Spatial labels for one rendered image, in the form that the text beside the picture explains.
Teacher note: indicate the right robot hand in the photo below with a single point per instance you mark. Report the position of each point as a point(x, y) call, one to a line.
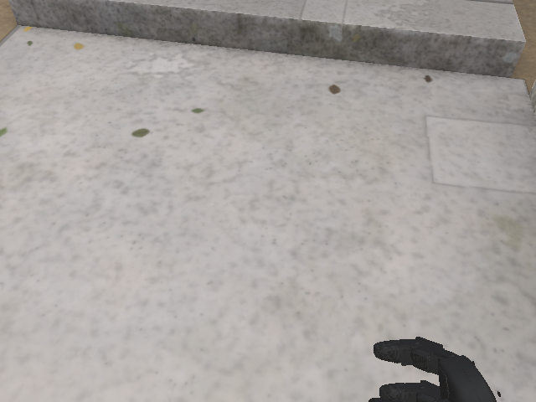
point(460, 380)

